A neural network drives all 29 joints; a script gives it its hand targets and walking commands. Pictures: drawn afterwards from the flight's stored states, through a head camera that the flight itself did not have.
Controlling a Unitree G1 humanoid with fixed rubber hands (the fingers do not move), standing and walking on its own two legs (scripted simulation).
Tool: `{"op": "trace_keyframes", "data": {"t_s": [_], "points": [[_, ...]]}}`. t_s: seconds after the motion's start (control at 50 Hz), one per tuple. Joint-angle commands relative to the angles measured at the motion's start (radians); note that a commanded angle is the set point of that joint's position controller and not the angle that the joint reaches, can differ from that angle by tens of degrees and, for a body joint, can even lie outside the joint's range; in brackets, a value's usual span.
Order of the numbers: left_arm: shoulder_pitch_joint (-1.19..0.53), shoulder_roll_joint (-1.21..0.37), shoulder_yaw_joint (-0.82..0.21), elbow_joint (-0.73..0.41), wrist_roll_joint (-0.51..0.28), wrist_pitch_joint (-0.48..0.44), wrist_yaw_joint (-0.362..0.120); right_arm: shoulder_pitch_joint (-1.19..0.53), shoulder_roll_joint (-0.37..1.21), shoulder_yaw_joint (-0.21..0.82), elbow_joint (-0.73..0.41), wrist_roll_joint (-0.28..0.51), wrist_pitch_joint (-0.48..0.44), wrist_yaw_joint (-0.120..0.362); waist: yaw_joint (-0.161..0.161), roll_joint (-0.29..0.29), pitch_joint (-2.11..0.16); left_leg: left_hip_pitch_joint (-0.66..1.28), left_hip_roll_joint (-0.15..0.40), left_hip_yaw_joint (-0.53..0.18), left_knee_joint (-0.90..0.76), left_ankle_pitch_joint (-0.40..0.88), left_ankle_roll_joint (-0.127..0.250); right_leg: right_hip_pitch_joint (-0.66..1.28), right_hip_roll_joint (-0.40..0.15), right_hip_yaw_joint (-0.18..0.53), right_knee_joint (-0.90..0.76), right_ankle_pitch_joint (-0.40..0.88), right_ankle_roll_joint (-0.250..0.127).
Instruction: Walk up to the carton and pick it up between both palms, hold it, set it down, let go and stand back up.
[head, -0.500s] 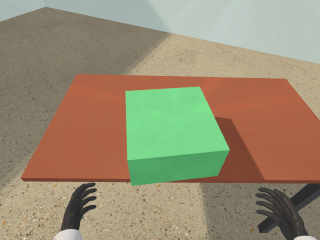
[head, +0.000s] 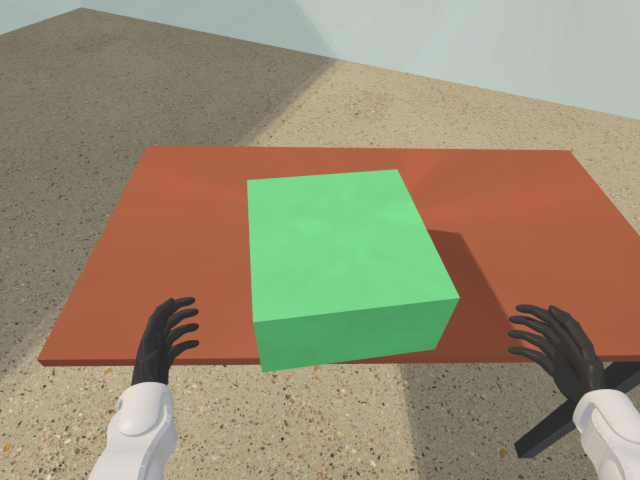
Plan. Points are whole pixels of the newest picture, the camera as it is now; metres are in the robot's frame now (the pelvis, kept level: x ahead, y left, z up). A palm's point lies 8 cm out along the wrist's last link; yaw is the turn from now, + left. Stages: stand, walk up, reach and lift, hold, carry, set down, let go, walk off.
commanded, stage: reach and lift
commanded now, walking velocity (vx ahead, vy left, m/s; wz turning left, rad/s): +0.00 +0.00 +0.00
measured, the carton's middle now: (336, 260) +0.47 -0.02 -0.02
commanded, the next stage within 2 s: none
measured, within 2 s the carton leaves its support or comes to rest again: neither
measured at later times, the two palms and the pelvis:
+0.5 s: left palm (150, 305) +0.31 +0.21 +0.08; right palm (567, 298) +0.33 -0.29 +0.09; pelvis +0.00 +0.01 +0.00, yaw +0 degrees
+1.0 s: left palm (164, 243) +0.38 +0.21 +0.12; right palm (560, 234) +0.39 -0.29 +0.13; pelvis +0.00 +0.00 +0.00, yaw +1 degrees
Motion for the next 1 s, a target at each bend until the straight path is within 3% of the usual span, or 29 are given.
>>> {"op": "trace_keyframes", "data": {"t_s": [0.0,0.28,0.68,0.7,0.72,0.74,0.76,0.78,0.82,0.84,0.86,0.88,0.9,0.94,0.96,0.98], "points": [[-0.170,0.055,0.054,-0.152,0.013,0.020,-0.011,-0.171,-0.227,-0.067,-0.104,0.021,-0.006,0.002,-0.003,-0.069,-0.141,-0.025,-0.025,-0.027,-0.035,0.184,-0.017,0.142,-0.014,0.050,-0.020,0.314,-0.013],[-0.395,0.086,0.083,-0.166,-0.004,0.119,-0.012,-0.439,-0.305,-0.066,-0.034,0.041,0.047,0.011,0.001,-0.049,-0.243,-0.023,-0.015,-0.029,-0.010,0.219,-0.027,0.126,0.002,0.032,-0.010,0.364,-0.008],[-0.799,0.187,0.122,-0.005,-0.051,0.260,-0.024,-0.858,-0.358,-0.022,0.162,0.043,0.167,0.007,-0.001,-0.055,-0.400,-0.114,-0.018,-0.037,0.018,0.214,-0.022,0.130,0.005,0.015,0.022,0.401,0.033],[-0.854,0.189,0.066,0.107,-0.063,0.285,-0.034,-0.914,-0.358,-0.057,0.276,0.012,0.197,0.003,-0.046,-0.062,-0.318,-0.141,-0.004,-0.028,0.025,0.185,-0.024,0.093,-0.004,0.014,0.041,0.311,0.012],[-0.848,0.203,0.091,0.059,-0.076,0.297,-0.044,-0.908,-0.356,-0.036,0.201,0.009,0.198,-0.002,-0.017,-0.096,-0.384,-0.122,-0.015,-0.022,0.033,0.193,-0.018,0.131,-0.008,0.018,0.042,0.330,0.024],[-0.798,0.191,0.079,0.050,-0.063,0.301,-0.047,-0.868,-0.342,-0.040,0.219,0.023,0.194,-0.004,-0.032,-0.062,-0.374,-0.126,-0.017,-0.012,0.040,0.219,-0.020,0.146,-0.011,0.020,0.042,0.354,0.026],[-0.870,0.192,0.079,-0.006,-0.071,0.304,-0.040,-0.924,-0.367,-0.055,0.209,0.027,0.193,-0.003,-0.018,-0.039,-0.430,-0.094,-0.008,-0.031,0.040,0.266,-0.037,0.135,-0.003,0.009,0.057,0.369,0.016],[-0.992,0.232,0.084,0.064,-0.086,0.306,-0.039,-1.023,-0.368,-0.060,0.224,0.011,0.202,-0.004,-0.022,-0.044,-0.431,-0.147,-0.015,-0.017,0.059,0.237,-0.035,0.116,-0.001,0.011,0.056,0.340,0.019],[-0.848,0.209,0.101,0.029,-0.056,0.315,-0.040,-0.900,-0.343,-0.006,0.239,0.043,0.207,-0.006,-0.003,-0.032,-0.482,-0.072,-0.021,-0.020,0.072,0.364,-0.035,0.202,0.000,0.015,0.069,0.483,0.029],[-0.933,0.237,0.117,0.057,-0.063,0.324,-0.040,-0.987,-0.352,-0.013,0.227,0.018,0.212,-0.015,-0.012,-0.071,-0.465,-0.114,-0.018,-0.021,0.074,0.350,-0.032,0.201,0.006,0.009,0.077,0.496,0.033],[-0.906,0.255,0.134,0.109,-0.060,0.328,-0.049,-0.967,-0.339,0.012,0.237,0.021,0.215,-0.022,0.006,-0.096,-0.440,-0.150,-0.025,-0.017,0.062,0.346,-0.019,0.241,-0.009,0.020,0.082,0.526,0.042],[-0.976,0.253,0.115,0.060,-0.077,0.315,-0.045,-1.027,-0.346,-0.025,0.227,0.016,0.202,-0.030,-0.008,-0.072,-0.495,-0.150,-0.026,-0.024,0.062,0.335,-0.026,0.218,-0.009,0.010,0.090,0.518,0.043],[-0.990,0.274,0.123,0.066,-0.071,0.321,-0.038,-1.045,-0.352,-0.024,0.202,0.011,0.203,-0.034,0.000,-0.074,-0.521,-0.136,-0.024,-0.018,0.064,0.348,-0.021,0.232,-0.005,0.017,0.095,0.529,0.040],[-1.030,0.260,0.111,0.155,-0.072,0.316,-0.037,-1.059,-0.320,-0.003,0.290,0.018,0.222,-0.030,0.005,-0.048,-0.494,-0.171,-0.027,-0.017,0.067,0.295,-0.020,0.183,-0.013,0.023,0.087,0.455,0.038],[-1.101,0.273,0.099,0.110,-0.084,0.307,-0.034,-1.130,-0.337,-0.022,0.246,0.016,0.217,-0.028,-0.006,-0.021,-0.538,-0.163,-0.022,-0.020,0.066,0.312,-0.024,0.180,-0.007,0.015,0.089,0.460,0.031],[-1.101,0.293,0.120,0.136,-0.085,0.323,-0.029,-1.136,-0.345,-0.013,0.249,0.017,0.228,-0.028,0.009,-0.036,-0.538,-0.142,-0.021,-0.024,0.074,0.332,-0.025,0.181,-0.008,0.024,0.093,0.476,0.031]]}}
